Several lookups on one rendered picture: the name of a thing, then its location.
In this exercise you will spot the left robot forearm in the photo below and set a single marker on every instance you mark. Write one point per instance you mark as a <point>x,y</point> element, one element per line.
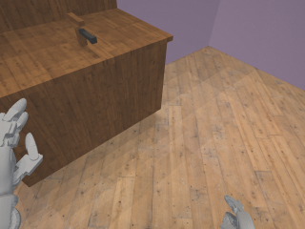
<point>10,217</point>

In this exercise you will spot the left robot hand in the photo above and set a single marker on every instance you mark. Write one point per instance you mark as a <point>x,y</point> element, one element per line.
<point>11,124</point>

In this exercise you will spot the tap lever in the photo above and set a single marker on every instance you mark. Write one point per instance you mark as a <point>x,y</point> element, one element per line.
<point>88,36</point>

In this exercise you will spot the right robot hand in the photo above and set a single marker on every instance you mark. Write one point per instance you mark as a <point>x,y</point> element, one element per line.
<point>240,220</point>

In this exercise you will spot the counter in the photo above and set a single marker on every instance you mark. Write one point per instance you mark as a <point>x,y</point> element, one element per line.
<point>79,95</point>

